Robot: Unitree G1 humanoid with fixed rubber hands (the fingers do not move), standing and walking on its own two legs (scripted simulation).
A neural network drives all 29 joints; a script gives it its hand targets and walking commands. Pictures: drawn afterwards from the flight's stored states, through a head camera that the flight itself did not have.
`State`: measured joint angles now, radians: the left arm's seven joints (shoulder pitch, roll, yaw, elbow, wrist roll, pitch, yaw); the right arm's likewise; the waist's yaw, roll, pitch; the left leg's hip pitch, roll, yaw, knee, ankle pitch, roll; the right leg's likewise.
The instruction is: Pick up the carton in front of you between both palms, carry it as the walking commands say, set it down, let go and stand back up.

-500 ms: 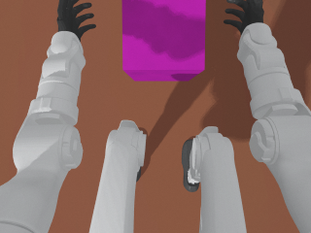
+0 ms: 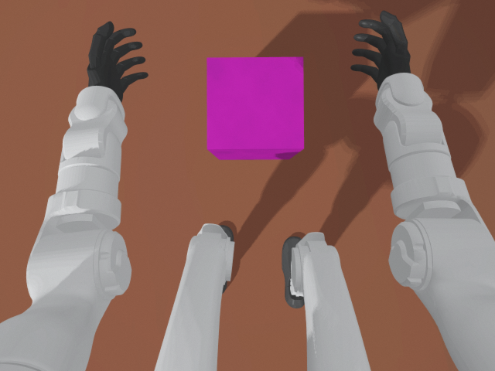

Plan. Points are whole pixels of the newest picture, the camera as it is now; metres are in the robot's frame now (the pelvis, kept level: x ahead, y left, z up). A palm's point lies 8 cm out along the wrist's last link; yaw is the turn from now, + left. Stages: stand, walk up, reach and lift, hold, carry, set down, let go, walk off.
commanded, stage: set down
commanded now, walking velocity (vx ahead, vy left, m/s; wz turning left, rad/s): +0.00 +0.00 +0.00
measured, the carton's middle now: (254, 116) +0.54 +0.04 -0.45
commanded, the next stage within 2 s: let go in 0.14 s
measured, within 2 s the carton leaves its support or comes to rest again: neither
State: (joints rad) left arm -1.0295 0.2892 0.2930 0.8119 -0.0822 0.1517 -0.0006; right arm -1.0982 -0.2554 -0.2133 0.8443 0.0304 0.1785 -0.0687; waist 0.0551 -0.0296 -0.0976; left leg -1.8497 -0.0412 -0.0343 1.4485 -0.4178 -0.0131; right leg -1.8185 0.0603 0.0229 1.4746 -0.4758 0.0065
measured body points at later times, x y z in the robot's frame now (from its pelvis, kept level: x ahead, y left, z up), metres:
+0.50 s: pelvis +0.05 +0.01 +0.13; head +0.29 +0.02 +0.51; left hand +0.41 +0.25 +0.01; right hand +0.44 -0.18 +0.01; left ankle +0.09 +0.12 -0.54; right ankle +0.07 -0.11 -0.54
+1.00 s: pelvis +0.10 +0.00 +0.20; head +0.16 -0.01 +0.65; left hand +0.27 +0.24 +0.12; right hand +0.29 -0.23 +0.12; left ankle +0.09 +0.12 -0.54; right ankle +0.07 -0.11 -0.54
